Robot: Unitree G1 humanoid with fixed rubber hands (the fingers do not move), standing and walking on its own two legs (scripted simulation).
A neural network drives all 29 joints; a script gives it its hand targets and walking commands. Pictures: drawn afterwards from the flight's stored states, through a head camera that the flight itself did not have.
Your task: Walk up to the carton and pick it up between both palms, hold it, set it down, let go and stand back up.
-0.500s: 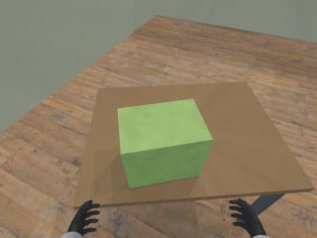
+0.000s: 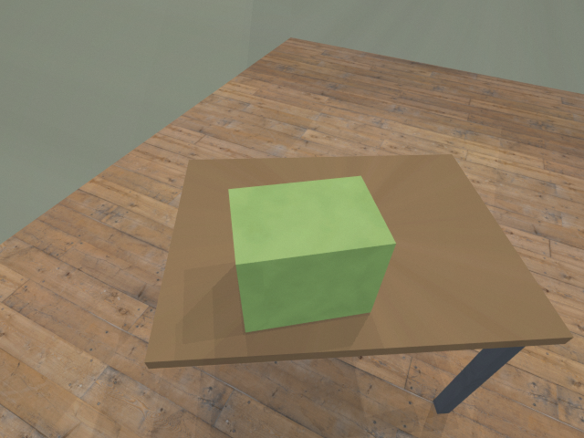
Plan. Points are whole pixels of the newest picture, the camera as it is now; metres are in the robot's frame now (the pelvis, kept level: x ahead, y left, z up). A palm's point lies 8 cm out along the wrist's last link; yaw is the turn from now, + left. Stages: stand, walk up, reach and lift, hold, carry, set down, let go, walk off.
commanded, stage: stand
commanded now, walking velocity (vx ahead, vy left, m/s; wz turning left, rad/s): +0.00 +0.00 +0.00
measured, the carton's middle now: (303, 254) +0.47 -0.02 -0.07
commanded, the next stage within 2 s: none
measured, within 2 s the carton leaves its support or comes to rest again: neither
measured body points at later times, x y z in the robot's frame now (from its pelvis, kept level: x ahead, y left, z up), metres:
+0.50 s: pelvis -0.03 +0.01 -0.01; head -0.04 +0.01 +0.44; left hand +0.00 +0.27 -0.14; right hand +0.03 -0.26 -0.12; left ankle +0.03 +0.13 -0.74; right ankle +0.01 -0.14 -0.74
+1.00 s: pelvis +0.01 +0.00 -0.01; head +0.00 +0.01 +0.44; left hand +0.07 +0.26 -0.14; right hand +0.05 -0.26 -0.13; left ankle +0.03 +0.13 -0.74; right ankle +0.01 -0.14 -0.74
